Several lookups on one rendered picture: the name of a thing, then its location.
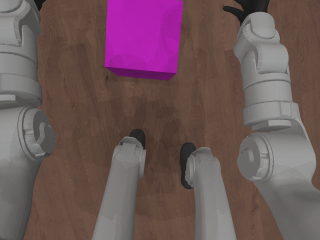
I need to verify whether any robot left forearm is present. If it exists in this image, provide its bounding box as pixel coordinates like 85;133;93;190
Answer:
0;0;43;110

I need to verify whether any left robot upper arm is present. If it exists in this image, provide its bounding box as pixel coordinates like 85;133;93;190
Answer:
0;106;56;240

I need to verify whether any robot left hand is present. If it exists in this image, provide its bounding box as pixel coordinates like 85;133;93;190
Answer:
34;0;46;11

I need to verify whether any carton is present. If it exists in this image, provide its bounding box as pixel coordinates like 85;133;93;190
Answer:
104;0;183;81

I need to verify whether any left robot shin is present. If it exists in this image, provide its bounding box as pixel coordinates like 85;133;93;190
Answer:
111;136;142;162

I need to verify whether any right robot shin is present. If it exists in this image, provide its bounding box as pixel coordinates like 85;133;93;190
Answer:
185;147;221;185

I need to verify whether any robot right hand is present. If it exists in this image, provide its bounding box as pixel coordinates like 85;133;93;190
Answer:
223;0;270;26

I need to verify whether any right robot upper arm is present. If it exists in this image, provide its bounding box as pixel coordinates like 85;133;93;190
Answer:
237;132;320;240

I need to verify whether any robot shin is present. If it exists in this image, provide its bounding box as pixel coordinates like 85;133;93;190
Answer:
111;136;142;162
185;147;221;185

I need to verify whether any robot right forearm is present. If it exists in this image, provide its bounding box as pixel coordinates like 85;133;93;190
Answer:
233;12;316;167

